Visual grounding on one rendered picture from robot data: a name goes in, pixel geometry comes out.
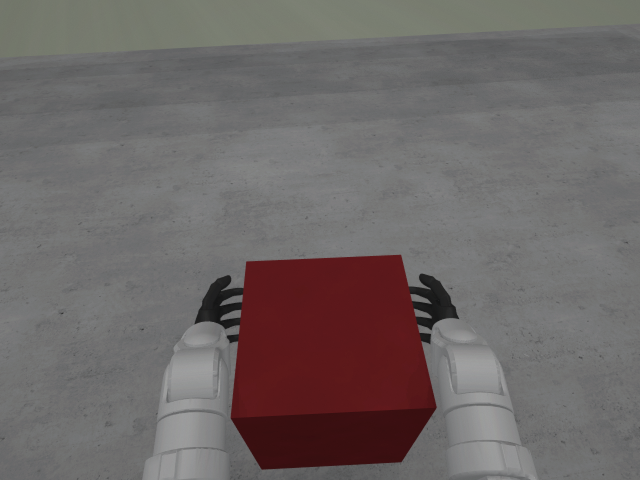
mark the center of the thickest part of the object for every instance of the robot left forearm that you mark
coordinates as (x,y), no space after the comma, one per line
(193,409)

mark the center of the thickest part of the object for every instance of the carton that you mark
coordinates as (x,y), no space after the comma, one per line
(330,366)

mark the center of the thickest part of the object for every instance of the robot right hand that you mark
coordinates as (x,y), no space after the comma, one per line
(442,307)

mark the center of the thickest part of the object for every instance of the robot right forearm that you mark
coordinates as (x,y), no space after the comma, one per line
(484,442)

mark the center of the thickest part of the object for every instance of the robot left hand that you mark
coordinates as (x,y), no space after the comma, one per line
(212,311)

